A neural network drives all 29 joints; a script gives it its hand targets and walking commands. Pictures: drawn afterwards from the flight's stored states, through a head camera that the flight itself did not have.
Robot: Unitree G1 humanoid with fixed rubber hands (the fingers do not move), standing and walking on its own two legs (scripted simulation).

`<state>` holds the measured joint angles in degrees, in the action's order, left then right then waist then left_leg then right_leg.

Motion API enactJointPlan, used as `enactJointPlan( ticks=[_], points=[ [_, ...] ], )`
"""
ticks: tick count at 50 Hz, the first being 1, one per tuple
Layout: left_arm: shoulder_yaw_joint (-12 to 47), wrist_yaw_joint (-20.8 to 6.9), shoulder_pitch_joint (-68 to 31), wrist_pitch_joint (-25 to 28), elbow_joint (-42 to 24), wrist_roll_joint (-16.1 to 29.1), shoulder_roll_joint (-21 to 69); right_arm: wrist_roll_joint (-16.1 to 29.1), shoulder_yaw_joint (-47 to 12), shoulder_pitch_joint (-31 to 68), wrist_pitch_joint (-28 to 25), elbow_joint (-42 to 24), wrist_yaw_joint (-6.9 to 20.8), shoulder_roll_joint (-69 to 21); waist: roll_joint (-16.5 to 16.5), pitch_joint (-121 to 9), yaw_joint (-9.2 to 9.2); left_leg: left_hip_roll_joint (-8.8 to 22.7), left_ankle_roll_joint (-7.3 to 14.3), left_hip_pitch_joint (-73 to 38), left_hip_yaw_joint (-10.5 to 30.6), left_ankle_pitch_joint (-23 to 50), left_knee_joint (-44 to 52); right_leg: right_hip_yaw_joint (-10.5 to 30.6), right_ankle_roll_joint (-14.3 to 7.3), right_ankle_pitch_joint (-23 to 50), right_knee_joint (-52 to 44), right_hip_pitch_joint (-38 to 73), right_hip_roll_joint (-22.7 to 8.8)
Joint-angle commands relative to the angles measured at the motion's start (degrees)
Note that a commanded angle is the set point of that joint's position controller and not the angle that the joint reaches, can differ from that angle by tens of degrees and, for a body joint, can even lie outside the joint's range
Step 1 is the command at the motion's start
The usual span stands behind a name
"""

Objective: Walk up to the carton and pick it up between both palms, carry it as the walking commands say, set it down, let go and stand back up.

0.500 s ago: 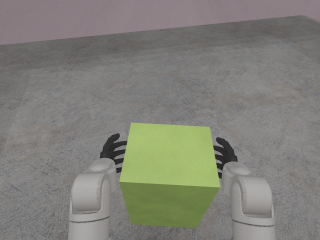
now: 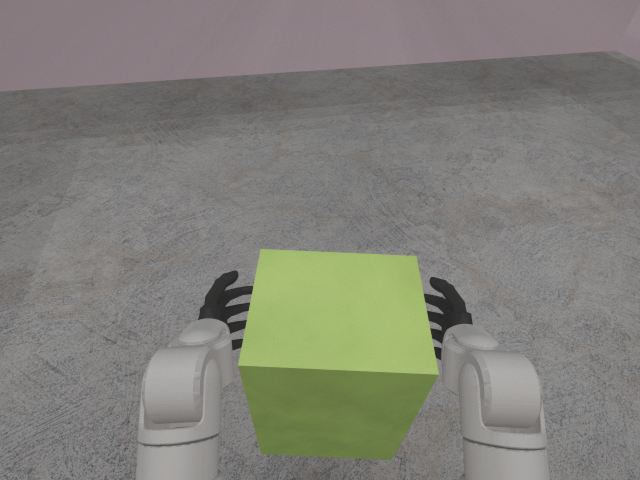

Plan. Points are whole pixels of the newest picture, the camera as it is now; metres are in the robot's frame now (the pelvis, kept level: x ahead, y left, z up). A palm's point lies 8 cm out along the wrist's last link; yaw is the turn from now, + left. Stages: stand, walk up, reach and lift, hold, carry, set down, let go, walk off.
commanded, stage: carry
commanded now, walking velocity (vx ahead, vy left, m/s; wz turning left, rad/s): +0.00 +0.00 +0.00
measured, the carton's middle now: (331, 363) +0.28 +0.01 +0.01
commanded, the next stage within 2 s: none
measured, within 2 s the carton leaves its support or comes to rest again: neither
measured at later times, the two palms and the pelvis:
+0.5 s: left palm (245, 343) +0.26 +0.11 +0.09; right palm (489, 361) +0.26 -0.16 +0.08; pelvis -0.02 -0.02 +0.00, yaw +0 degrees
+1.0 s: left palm (259, 335) +0.28 +0.10 +0.08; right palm (492, 352) +0.28 -0.17 +0.07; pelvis +0.00 -0.03 +0.00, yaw -1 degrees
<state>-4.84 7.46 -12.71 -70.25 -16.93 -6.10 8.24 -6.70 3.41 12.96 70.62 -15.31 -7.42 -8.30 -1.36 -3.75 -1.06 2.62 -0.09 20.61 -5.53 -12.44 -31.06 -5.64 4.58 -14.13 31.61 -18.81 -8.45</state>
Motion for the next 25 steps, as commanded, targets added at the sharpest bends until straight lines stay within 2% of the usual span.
enactJointPlan(
  ticks=[1, 4, 8, 14, 20, 22, 25],
  points=[
    [41.25, -15.7, -26.27, -0.33, -1.64, 25.54, 58.37, 22.22, -35.98, 23.54, -1.02, -3.41, 14.93, -54.89, 6.57, -13.17, 1.48, 8.04, 0.88, -5.52, 7.06, 1.96, 10.04, 0.15, -0.47, -0.33, -3.02, 3.81, 0.43],
    [40.78, -15.7, -26.49, -0.36, -1.08, 25.26, 58.44, 22.26, -35.89, 24.08, -1.0, -3.19, 15.06, -55.02, 6.17, -12.13, 1.45, 7.66, 0.76, -3.78, 7.4, -2.7, 11.15, 0.19, -0.85, -0.65, -3.97, 4.47, 0.64],
    [39.48, -15.59, -25.54, -0.25, 0.47, 24.06, 58.27, 22.49, -36.11, 25.13, -1.04, -2.79, 15.4, -54.89, 5.23, -11.71, 1.36, 6.97, 0.34, -2.42, 7.11, -4.0, 10.87, 0.38, -1.46, -0.59, -5.07, 5.33, 0.52],
    [37.24, -15.56, -24.37, 0.75, 2.57, 22.11, 57.64, 22.54, -36.21, 27.03, -1.69, -1.93, 15.99, -54.8, 3.02, -11.43, 1.19, 5.95, -0.51, -1.74, 6.02, -3.08, 8.86, 0.85, -2.3, -2.46, -7.0, 4.75, 0.23],
    [34.28, -15.72, -23.85, 3.25, 5.73, 19.75, 55.99, 20.69, -34.4, 27.8, -3.86, 0.91, 16.11, -54.46, 0.09, -11.57, 1.2, 4.64, -1.38, -2.61, 4.45, -0.9, 5.79, 2.54, -3.18, -8.26, -10.51, 1.53, -0.4],
    [32.72, -15.73, -23.58, 4.84, 7.58, 18.5, 55.17, 19.46, -33.06, 27.69, -5.37, 2.86, 16.02, -54.16, -0.27, -11.8, 1.19, 4.35, -1.54, -2.98, 4.23, -0.06, 5.09, 2.96, -3.43, -9.55, -11.18, 0.39, -0.4],
    [32.44, -15.5, -24.04, 6.62, 6.26, 18.51, 54.72, 19.56, -33.29, 28.0, -7.12, 2.04, 15.52, -54.37, -0.07, -12.63, 1.1, 4.09, -1.67, -3.55, 3.96, 1.28, 4.5, 3.28, -3.81, -9.25, -11.13, -0.3, -0.18]
  ],
)
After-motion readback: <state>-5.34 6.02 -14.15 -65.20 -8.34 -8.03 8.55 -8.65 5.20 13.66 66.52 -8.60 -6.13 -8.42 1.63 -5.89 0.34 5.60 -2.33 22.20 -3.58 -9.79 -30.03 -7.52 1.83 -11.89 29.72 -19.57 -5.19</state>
